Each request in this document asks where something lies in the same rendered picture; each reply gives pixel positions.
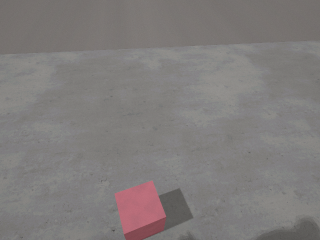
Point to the carton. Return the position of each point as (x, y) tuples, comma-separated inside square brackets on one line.
[(141, 212)]

